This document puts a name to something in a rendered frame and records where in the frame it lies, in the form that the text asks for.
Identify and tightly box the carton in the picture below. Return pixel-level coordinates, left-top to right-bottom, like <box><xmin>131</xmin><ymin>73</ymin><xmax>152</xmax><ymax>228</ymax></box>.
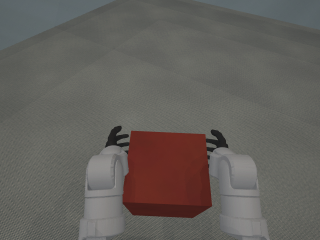
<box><xmin>122</xmin><ymin>130</ymin><xmax>212</xmax><ymax>218</ymax></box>

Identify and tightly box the left robot forearm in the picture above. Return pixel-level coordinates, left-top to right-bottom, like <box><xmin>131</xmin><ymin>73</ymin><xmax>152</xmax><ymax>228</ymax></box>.
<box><xmin>78</xmin><ymin>145</ymin><xmax>129</xmax><ymax>240</ymax></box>

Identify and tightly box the robot left hand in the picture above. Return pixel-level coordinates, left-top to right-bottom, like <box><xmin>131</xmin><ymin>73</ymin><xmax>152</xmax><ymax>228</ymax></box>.
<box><xmin>105</xmin><ymin>125</ymin><xmax>130</xmax><ymax>155</ymax></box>

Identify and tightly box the robot right hand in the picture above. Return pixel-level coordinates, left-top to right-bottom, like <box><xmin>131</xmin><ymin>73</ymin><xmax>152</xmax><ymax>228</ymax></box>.
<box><xmin>206</xmin><ymin>129</ymin><xmax>229</xmax><ymax>168</ymax></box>

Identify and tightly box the right robot forearm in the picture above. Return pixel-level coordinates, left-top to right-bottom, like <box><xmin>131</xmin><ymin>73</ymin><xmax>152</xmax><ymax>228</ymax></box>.
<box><xmin>208</xmin><ymin>147</ymin><xmax>270</xmax><ymax>240</ymax></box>

